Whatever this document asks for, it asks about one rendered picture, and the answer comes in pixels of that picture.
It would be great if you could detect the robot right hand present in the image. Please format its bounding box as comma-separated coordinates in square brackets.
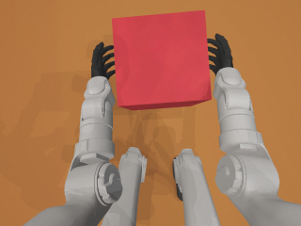
[207, 33, 233, 76]

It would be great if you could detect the robot left shin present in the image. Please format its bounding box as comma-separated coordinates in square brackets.
[119, 147, 143, 165]

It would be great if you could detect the right robot thigh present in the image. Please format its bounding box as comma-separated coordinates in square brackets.
[173, 153, 221, 226]

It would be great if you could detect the right robot forearm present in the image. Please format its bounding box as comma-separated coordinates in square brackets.
[213, 67, 279, 180]

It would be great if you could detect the robot left hand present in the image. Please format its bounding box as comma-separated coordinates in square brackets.
[91, 42, 116, 80]

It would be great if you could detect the left robot forearm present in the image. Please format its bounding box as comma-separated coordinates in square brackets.
[64, 76, 116, 193]

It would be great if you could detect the robot left upper arm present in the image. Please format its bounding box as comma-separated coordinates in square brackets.
[23, 161, 123, 226]

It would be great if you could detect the robot right upper arm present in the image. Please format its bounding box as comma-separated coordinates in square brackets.
[214, 153, 301, 226]

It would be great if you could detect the carton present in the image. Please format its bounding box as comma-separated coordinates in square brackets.
[112, 10, 212, 111]

